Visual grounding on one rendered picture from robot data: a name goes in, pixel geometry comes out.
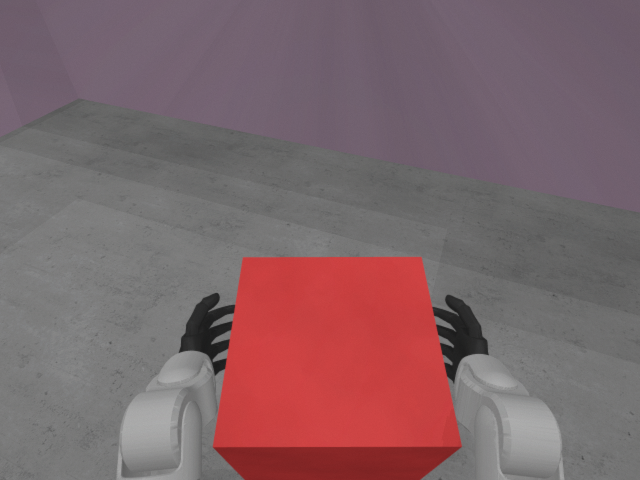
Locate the carton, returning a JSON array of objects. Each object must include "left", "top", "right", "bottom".
[{"left": 213, "top": 257, "right": 462, "bottom": 480}]

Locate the right robot hand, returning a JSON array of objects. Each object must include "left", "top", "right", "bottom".
[{"left": 432, "top": 295, "right": 489, "bottom": 383}]

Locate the left robot hand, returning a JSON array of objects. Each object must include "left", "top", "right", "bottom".
[{"left": 179, "top": 293, "right": 235, "bottom": 375}]

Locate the left robot forearm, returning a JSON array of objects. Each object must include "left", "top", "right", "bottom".
[{"left": 116, "top": 351, "right": 218, "bottom": 480}]

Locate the right robot forearm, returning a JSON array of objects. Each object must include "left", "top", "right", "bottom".
[{"left": 454, "top": 354, "right": 564, "bottom": 480}]

